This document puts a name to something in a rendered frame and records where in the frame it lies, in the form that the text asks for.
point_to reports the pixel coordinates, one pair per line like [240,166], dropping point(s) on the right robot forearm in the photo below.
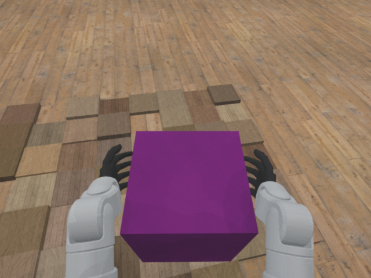
[289,237]

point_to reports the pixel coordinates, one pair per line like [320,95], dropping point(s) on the left robot hand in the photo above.
[110,169]

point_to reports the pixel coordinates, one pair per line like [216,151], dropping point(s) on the right robot hand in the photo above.
[264,172]

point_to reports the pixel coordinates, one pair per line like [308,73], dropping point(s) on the left robot forearm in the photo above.
[91,233]

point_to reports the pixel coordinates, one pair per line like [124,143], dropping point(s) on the carton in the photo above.
[188,197]

